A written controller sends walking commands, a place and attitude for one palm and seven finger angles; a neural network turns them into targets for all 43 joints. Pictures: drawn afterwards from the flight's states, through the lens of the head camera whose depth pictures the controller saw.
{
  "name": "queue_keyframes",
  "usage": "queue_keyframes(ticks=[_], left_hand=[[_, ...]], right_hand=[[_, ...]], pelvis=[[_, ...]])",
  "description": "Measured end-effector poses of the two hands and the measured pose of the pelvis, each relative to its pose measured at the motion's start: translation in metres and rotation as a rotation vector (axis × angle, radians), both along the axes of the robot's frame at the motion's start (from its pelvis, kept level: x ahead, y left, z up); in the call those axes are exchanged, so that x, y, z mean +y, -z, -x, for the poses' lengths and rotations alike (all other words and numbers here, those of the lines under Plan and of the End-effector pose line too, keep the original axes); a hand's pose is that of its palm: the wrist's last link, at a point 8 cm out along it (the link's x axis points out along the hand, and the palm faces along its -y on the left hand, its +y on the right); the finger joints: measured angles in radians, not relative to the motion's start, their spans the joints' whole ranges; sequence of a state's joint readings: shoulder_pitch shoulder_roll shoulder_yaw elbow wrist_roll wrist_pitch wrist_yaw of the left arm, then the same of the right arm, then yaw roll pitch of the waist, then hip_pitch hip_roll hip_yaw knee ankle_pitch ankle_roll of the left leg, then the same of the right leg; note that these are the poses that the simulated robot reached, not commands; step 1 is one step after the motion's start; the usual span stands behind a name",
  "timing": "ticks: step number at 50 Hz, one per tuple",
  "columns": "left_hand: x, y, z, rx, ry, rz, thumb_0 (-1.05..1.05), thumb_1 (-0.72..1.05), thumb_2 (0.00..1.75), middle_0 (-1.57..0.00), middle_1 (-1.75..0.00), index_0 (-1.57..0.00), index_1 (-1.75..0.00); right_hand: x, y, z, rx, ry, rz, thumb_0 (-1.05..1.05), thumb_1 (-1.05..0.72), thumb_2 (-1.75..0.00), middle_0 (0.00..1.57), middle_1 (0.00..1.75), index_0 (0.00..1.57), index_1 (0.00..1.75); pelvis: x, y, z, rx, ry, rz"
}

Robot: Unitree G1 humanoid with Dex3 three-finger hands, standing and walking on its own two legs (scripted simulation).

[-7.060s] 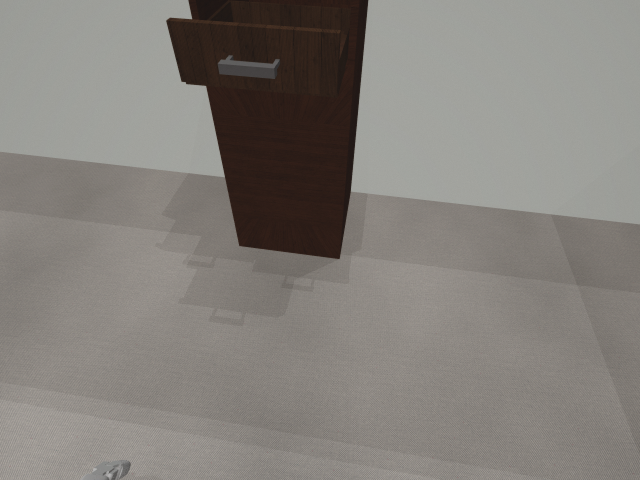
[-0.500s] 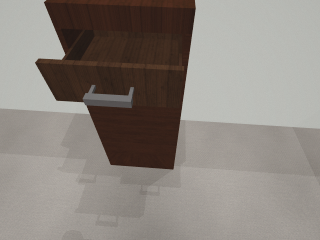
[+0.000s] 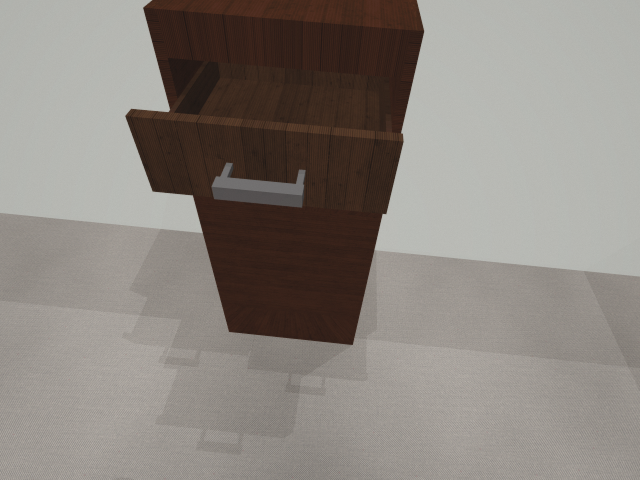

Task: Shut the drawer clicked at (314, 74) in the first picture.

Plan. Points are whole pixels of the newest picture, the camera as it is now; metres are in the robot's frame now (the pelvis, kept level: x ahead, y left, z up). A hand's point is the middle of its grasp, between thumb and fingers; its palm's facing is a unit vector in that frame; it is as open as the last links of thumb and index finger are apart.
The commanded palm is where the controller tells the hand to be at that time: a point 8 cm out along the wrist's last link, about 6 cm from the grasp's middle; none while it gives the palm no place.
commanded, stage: shuffle to correct the standing spot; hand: left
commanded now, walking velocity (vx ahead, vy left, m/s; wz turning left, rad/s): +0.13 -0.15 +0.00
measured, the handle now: (261, 182) +0.49 +0.12 +0.11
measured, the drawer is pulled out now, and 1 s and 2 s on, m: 0.18 0.18 0.18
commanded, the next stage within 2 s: come to a stop and stand still in 0.36 s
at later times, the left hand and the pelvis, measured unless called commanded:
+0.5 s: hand out of the picture -0.03 +0.10 -0.19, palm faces +0.07 -0.99 -0.09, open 7.4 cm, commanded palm none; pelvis +0.05 -0.04 -0.01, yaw +0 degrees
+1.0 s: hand out of the picture +0.10 +0.12 -0.18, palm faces +0.07 -0.97 -0.21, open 7.3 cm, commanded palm none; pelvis +0.06 -0.07 +0.00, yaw +1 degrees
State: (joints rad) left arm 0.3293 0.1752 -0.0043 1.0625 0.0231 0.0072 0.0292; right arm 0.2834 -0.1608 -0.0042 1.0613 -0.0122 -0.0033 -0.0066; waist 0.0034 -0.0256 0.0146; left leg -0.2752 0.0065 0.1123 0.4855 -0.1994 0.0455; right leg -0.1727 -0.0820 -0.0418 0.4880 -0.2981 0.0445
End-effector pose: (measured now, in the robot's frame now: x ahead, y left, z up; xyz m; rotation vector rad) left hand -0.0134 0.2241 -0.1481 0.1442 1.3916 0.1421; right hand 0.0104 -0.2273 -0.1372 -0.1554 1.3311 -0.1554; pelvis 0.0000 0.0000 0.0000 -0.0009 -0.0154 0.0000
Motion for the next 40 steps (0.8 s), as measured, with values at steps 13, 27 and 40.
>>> queue_keyframes(ticks=[13,27,40], left_hand=[[-0.035,0.001,0.029,0.08,-0.03,0.027,0.0,0.91,0.89,-0.2,-0.3,-0.2,-0.3],[-0.077,0.019,0.005,0.157,-0.044,0.101,0.0,0.91,0.89,-0.2,-0.3,-0.2,-0.3],[-0.076,-0.003,-0.093,-0.041,-0.015,-0.037,0.03,0.94,0.89,-0.2,-0.3,-0.2,-0.3]], right_hand=[[-0.024,0.007,0.01,0.053,0.025,-0.011,0.01,-0.91,-0.9,0.2,0.3,0.2,0.3],[-0.044,0.002,-0.051,-0.03,0.024,0.035,0.01,-0.91,-0.9,0.19,0.3,0.2,0.3],[-0.061,0.019,-0.055,0.086,0.041,-0.056,0.01,-0.92,-0.9,0.2,0.3,0.2,0.3]], pelvis=[[-0.026,0.003,-0.007,0.015,0.0,-0.004],[-0.047,0.01,-0.054,0.016,0.018,-0.004],[-0.079,0.006,-0.073,0.019,-0.019,-0.015]])
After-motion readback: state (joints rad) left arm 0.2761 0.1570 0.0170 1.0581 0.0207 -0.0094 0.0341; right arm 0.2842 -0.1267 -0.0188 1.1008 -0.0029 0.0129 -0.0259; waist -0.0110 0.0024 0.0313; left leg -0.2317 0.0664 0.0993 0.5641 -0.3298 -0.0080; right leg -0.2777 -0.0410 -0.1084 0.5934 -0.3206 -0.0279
